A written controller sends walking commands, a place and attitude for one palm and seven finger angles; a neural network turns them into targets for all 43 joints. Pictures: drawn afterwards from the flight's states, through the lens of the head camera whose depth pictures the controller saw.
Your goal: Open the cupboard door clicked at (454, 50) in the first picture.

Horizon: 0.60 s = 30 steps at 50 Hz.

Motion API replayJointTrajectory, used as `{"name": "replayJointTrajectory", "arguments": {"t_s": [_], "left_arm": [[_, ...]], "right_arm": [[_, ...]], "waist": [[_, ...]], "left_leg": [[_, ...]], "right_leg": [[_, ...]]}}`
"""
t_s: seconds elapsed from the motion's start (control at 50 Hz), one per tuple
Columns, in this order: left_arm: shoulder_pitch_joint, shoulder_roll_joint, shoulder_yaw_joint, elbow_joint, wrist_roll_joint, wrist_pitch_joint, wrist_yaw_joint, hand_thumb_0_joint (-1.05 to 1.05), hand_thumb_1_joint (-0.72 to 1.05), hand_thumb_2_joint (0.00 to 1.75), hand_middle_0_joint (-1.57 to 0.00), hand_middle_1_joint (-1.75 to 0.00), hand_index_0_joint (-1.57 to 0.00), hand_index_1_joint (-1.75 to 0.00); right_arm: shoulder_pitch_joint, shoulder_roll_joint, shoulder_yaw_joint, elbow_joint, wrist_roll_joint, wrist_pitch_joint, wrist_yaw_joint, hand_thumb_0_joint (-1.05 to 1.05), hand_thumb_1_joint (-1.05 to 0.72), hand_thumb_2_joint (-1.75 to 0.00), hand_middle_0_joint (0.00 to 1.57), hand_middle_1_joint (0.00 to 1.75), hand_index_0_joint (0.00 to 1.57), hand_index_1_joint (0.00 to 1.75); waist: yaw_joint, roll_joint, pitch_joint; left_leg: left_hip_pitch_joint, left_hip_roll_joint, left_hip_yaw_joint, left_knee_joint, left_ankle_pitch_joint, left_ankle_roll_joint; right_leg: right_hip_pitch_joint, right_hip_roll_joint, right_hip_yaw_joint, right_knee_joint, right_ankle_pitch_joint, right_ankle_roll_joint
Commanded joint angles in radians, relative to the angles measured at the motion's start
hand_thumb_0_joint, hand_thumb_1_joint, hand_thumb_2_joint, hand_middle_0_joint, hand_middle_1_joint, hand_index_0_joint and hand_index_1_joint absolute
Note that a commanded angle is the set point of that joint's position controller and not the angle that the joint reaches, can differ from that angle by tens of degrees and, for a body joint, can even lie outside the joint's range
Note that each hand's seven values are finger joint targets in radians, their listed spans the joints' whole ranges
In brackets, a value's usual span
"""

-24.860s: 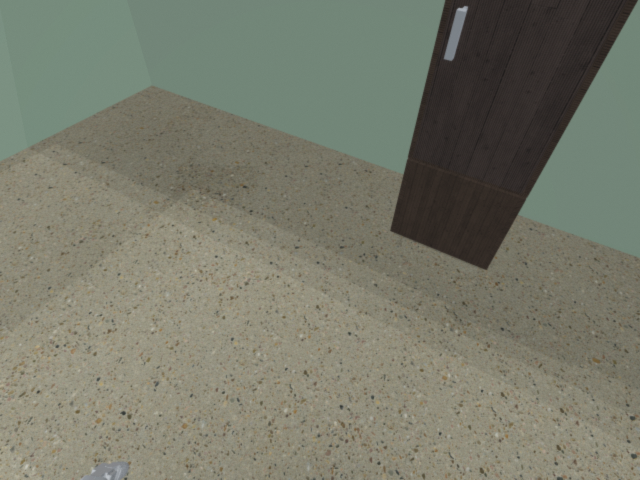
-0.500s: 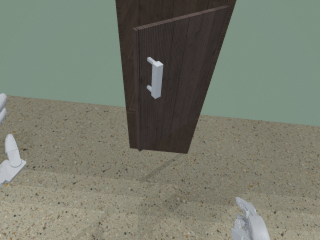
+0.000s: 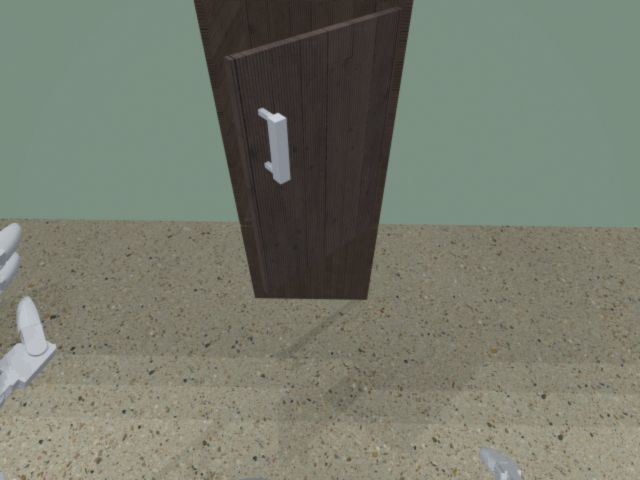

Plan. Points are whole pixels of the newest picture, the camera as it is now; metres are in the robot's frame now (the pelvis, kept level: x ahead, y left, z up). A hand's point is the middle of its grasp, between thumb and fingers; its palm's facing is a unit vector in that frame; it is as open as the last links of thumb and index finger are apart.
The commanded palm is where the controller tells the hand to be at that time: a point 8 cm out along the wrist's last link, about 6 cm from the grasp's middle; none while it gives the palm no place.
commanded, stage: stop stepping back and stand still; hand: left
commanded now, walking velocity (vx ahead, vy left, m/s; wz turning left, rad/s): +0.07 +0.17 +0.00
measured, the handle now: (272, 145) +0.63 +0.12 +0.09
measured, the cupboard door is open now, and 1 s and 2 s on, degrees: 42 42 42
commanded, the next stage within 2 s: let the arm hang, fingers relaxed in 1.06 s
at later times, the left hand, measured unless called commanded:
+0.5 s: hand (22, 314) +0.23 +0.30 +0.16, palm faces +0.39 -0.79 -0.46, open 7.4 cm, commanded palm +0.17 +0.34 +0.18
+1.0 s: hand out of the picture +0.21 +0.33 +0.16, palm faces +0.40 -0.80 -0.45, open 7.4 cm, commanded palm +0.15 +0.37 +0.18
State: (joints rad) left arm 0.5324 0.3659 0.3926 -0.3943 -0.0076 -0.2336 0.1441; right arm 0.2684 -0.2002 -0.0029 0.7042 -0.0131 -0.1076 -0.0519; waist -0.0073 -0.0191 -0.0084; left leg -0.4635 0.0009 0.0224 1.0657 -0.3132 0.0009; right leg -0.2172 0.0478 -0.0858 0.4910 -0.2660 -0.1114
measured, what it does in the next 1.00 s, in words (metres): steps on the spot: left foot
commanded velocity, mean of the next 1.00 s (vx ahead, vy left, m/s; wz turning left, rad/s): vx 0.00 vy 0.01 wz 0.00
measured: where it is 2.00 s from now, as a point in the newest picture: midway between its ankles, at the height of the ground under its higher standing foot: outside the picture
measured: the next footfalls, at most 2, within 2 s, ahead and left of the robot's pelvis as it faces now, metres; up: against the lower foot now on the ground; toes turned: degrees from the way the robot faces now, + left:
left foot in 0.28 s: +0.08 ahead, +0.15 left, +0.00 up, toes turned +2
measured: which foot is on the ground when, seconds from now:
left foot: up 0.00-0.26, down 0.28-1.00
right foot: down 0.00-1.00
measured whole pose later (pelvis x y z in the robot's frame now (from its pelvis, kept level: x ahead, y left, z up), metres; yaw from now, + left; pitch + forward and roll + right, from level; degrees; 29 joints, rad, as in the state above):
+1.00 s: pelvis +0.01 +0.07 +0.00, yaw +0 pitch +0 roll -1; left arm 0.54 0.39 0.39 -0.46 -0.03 -0.20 0.15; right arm 0.22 -0.21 0.02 0.61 -0.01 -0.13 -0.07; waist 0.00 0.00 0.03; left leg -0.25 -0.03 0.07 0.41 -0.17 0.06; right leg -0.18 0.00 -0.05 0.40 -0.22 0.00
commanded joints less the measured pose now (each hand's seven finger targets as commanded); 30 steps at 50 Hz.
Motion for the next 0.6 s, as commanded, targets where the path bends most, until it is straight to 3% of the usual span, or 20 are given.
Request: {"name": "replayJointTrajectory", "arguments": {"t_s": [0.0,0.1,0.18,0.2,0.24,0.26,0.28,0.3,0.32,0.34,0.38,0.46,0.58], "left_arm": [[-0.084,0.237,0.153,-0.19,-0.005,-0.095,0.025,0.0,0.9,0.9,-0.2,-0.3,-0.2,-0.3],[0.002,0.225,0.163,-0.171,-0.019,-0.093,0.035,0.0,0.9,0.9,-0.2,-0.3,-0.2,-0.3],[0.029,0.214,0.16,-0.2,-0.03,-0.076,0.038,0.0,0.9,0.9,-0.2,-0.3,-0.2,-0.3],[0.02,0.212,0.154,-0.214,-0.032,-0.071,0.038,0.0,0.9,0.9,-0.2,-0.3,-0.2,-0.3],[0.004,0.21,0.143,-0.243,-0.033,-0.067,0.036,0.0,0.9,0.9,-0.2,-0.3,-0.2,-0.3],[-0.019,0.21,0.137,-0.265,-0.032,-0.067,0.035,0.0,0.9,0.9,-0.2,-0.3,-0.2,-0.3],[-0.042,0.218,0.135,-0.286,-0.031,-0.066,0.033,0.0,0.9,0.9,-0.2,-0.3,-0.2,-0.3],[-0.055,0.223,0.132,-0.287,-0.03,-0.065,0.029,0.0,0.9,0.9,-0.2,-0.3,-0.2,-0.3],[-0.037,0.246,0.163,-0.265,-0.027,-0.057,0.031,0.0,0.9,0.9,-0.2,-0.3,-0.2,-0.3],[-0.05,0.226,0.138,-0.294,-0.023,-0.055,0.028,0.0,0.9,0.9,-0.2,-0.3,-0.2,-0.3],[-0.054,0.217,0.129,-0.299,-0.023,-0.048,0.026,0.0,0.9,0.9,-0.2,-0.3,-0.2,-0.3],[-0.011,0.213,0.135,-0.3,-0.031,-0.035,0.024,0.0,0.9,0.9,-0.2,-0.3,-0.2,-0.3],[0.023,0.213,0.15,-0.268,-0.042,-0.021,0.017,0.0,0.9,0.9,-0.2,-0.3,-0.2,-0.3]], "right_arm": [[-0.135,-0.114,-0.044,-0.177,0.007,-0.062,-0.016,0.0,-0.9,-0.9,0.2,0.3,0.2,0.3],[-0.13,-0.113,-0.05,-0.202,0.011,-0.068,-0.017,0.0,-0.9,-0.9,0.2,0.3,0.2,0.3],[-0.132,-0.116,-0.05,-0.217,0.013,-0.068,-0.012,0.0,-0.9,-0.9,0.2,0.3,0.2,0.3],[-0.132,-0.121,-0.052,-0.219,0.013,-0.069,-0.011,0.0,-0.9,-0.9,0.2,0.3,0.2,0.3],[-0.135,-0.136,-0.057,-0.226,0.016,-0.067,-0.015,0.0,-0.9,-0.9,0.2,0.3,0.2,0.3],[-0.139,-0.149,-0.062,-0.231,0.018,-0.064,-0.015,0.0,-0.9,-0.9,0.2,0.3,0.2,0.3],[-0.141,-0.158,-0.065,-0.238,0.022,-0.062,-0.015,0.0,-0.9,-0.9,0.2,0.3,0.2,0.3],[-0.142,-0.162,-0.065,-0.241,0.027,-0.061,-0.016,0.0,-0.9,-0.9,0.2,0.3,0.2,0.3],[-0.145,-0.153,-0.062,-0.234,0.02,-0.063,-0.02,0.0,-0.9,-0.9,0.2,0.3,0.2,0.3],[-0.137,-0.139,-0.049,-0.235,0.017,-0.059,-0.019,0.0,-0.9,-0.9,0.2,0.3,0.2,0.3],[-0.136,-0.139,-0.044,-0.244,0.019,-0.056,-0.016,0.0,-0.9,-0.9,0.2,0.3,0.2,0.3],[-0.139,-0.132,-0.035,-0.255,0.018,-0.052,-0.015,0.0,-0.9,-0.9,0.2,0.3,0.2,0.3],[-0.145,-0.126,-0.021,-0.261,0.013,-0.044,-0.019,0.0,-0.9,-0.9,0.2,0.3,0.2,0.3]], "waist": [[-0.004,-0.028,-0.005],[0.02,-0.091,-0.032],[0.024,-0.09,-0.047],[0.019,-0.071,-0.051],[0.018,0.016,-0.051],[0.021,0.057,-0.062],[0.023,0.059,-0.068],[0.023,0.053,-0.066],[0.014,0.106,-0.058],[0.008,0.132,-0.076],[0.009,0.108,-0.102],[0.012,0.097,-0.119],[0.012,0.095,-0.094]], "left_leg": [[-0.092,0.037,0.0,-0.092,0.067,0.0],[0.012,0.023,0.051,-0.37,0.061,0.013],[0.136,0.013,0.054,-0.549,0.097,0.023],[0.188,0.013,0.044,-0.608,0.13,0.026],[0.273,0.061,-0.011,-0.677,0.203,0.042],[0.3,0.098,-0.05,-0.671,0.271,0.056],[0.311,0.121,-0.079,-0.654,0.322,0.063],[0.315,0.123,-0.079,-0.642,0.329,0.059],[0.314,0.102,-0.049,-0.613,0.349,0.053],[0.301,0.097,-0.056,-0.622,0.394,0.043],[0.298,0.103,-0.064,-0.629,0.438,0.036],[0.279,0.109,-0.085,-0.659,0.404,0.032],[0.24,0.118,-0.095,-0.717,0.33,0.021]], "right_leg": [[0.066,-0.304,0.281,-0.255,0.195,0.034],[0.118,-0.291,0.263,-0.246,0.218,0.06],[0.114,-0.263,0.242,-0.209,0.216,0.066],[0.096,-0.246,0.234,-0.192,0.206,0.077],[0.06,-0.189,0.207,-0.142,0.184,0.113],[0.048,-0.156,0.195,-0.117,0.187,0.132],[0.041,-0.136,0.192,-0.109,0.194,0.141],[0.038,-0.131,0.205,-0.117,0.193,0.143],[0.024,-0.129,0.209,-0.116,0.261,0.129],[0.062,-0.127,0.179,-0.087,0.317,0.11],[0.095,-0.107,0.156,-0.063,0.336,0.108],[0.114,-0.093,0.139,-0.063,0.29,0.105],[0.108,-0.073,0.111,-0.075,0.215,0.112]]}}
